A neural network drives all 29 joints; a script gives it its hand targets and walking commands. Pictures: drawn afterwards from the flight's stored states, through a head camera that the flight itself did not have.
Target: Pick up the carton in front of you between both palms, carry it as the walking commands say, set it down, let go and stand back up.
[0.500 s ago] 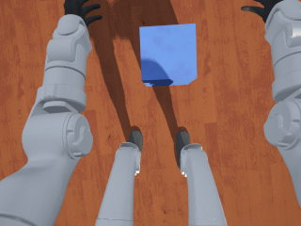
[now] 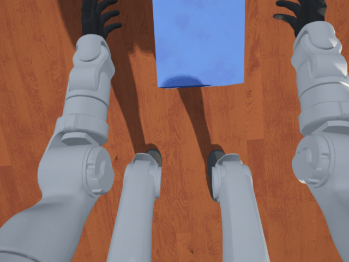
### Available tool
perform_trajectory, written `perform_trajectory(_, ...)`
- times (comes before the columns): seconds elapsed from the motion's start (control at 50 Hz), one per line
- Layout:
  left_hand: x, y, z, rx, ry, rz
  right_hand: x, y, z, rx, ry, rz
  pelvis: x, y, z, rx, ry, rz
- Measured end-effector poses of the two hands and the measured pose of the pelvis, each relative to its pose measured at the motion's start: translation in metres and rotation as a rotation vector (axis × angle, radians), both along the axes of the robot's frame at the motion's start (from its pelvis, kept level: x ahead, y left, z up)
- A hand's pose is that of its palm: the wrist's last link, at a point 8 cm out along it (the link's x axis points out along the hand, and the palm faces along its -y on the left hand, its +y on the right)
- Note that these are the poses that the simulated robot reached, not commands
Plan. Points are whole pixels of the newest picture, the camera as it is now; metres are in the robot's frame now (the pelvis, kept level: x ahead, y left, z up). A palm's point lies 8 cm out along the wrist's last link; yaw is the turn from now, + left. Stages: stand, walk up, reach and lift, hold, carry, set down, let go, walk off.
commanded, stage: reach and lift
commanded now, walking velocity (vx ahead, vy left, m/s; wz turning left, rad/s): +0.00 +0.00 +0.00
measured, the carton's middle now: (196, 51) +0.53 -0.04 -0.42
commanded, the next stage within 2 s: none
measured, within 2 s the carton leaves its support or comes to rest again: leaves its support in 1.38 s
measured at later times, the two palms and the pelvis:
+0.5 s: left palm (125, 54) +0.52 +0.15 -0.34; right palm (266, 46) +0.52 -0.21 -0.34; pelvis -0.06 +0.00 -0.16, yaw +0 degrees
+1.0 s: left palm (137, 53) +0.52 +0.12 -0.34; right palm (256, 47) +0.52 -0.19 -0.34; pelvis -0.06 +0.00 -0.17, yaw +0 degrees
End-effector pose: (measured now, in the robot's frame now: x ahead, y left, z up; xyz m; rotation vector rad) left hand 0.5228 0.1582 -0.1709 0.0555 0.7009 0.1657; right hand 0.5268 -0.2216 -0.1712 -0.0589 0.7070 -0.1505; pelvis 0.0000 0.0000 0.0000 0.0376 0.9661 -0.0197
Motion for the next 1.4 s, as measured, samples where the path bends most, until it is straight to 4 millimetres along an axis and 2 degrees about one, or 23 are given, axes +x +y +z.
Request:
perform_trajectory(0.12, -0.001, -0.002, -0.059, -0.001, -0.021, -0.019, -0.003, -0.008, -0.058, -0.013, -0.027, -0.007, -0.020, 0.004, -0.064, -0.001, -0.061, -0.003)
perform_trajectory(0.26, -0.002, -0.005, -0.102, -0.008, -0.012, -0.019, -0.005, -0.007, -0.102, 0.003, -0.022, -0.004, -0.045, 0.005, -0.119, 0.002, -0.183, -0.011)
perform_trajectory(0.4, -0.006, -0.008, -0.145, -0.023, 0.033, -0.025, -0.007, 0.003, -0.147, 0.011, 0.019, 0.020, -0.059, 0.002, -0.149, 0.007, -0.281, -0.007)
perform_trajectory(0.46, -0.007, -0.008, -0.163, -0.029, 0.039, -0.028, -0.008, 0.005, -0.164, 0.007, 0.036, 0.024, -0.058, -0.001, -0.156, 0.005, -0.316, -0.004)
perform_trajectory(0.54, -0.005, -0.006, -0.179, -0.019, 0.040, -0.033, -0.004, 0.008, -0.177, 0.011, 0.030, 0.022, -0.053, -0.002, -0.163, 0.003, -0.343, -0.005)
perform_trajectory(0.62, 0.000, -0.009, -0.183, -0.020, 0.021, -0.045, -0.002, 0.008, -0.182, 0.008, 0.014, 0.017, -0.048, -0.002, -0.170, 0.001, -0.346, -0.001)
perform_trajectory(0.7, 0.003, -0.014, -0.178, -0.023, 0.000, -0.052, -0.002, 0.011, -0.178, 0.011, -0.006, 0.014, -0.045, 0.000, -0.174, -0.002, -0.344, -0.001)
perform_trajectory(0.88, -0.004, -0.019, -0.170, -0.030, 0.021, -0.061, -0.009, 0.017, -0.169, 0.022, 0.006, 0.025, -0.052, 0.004, -0.171, -0.005, -0.345, -0.004)
perform_trajectory(1.0, -0.006, -0.040, -0.172, -0.060, 0.016, -0.089, -0.007, 0.033, -0.169, 0.036, 0.005, 0.043, -0.058, 0.004, -0.167, -0.006, -0.366, -0.003)
perform_trajectory(1.12, -0.006, -0.039, -0.173, -0.073, 0.013, -0.072, -0.005, 0.033, -0.168, 0.030, 0.019, 0.063, -0.058, 0.003, -0.170, -0.008, -0.384, -0.001)
perform_trajectory(1.3, -0.004, -0.038, -0.173, -0.103, 0.023, -0.069, -0.007, 0.032, -0.171, 0.077, 0.018, 0.065, -0.048, 0.000, -0.178, -0.008, -0.367, 0.000)
perform_trajectory(1.36, -0.006, -0.038, -0.168, -0.075, 0.031, -0.039, -0.011, 0.036, -0.167, 0.063, 0.026, 0.053, -0.045, 0.000, -0.176, -0.008, -0.343, -0.001)
perform_trajectory(1.4, -0.008, -0.041, -0.158, -0.050, 0.025, -0.011, -0.015, 0.039, -0.158, 0.030, 0.023, 0.019, -0.044, 0.001, -0.172, -0.009, -0.334, -0.004)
